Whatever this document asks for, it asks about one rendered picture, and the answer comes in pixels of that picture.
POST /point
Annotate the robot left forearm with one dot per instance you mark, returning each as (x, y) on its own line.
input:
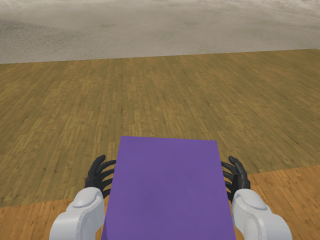
(83, 217)

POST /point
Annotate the left robot hand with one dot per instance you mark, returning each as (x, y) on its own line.
(95, 175)

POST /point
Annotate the robot right forearm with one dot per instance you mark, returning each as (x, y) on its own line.
(255, 220)

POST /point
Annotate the right robot hand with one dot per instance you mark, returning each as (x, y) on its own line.
(239, 178)

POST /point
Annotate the carton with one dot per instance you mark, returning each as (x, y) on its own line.
(168, 189)

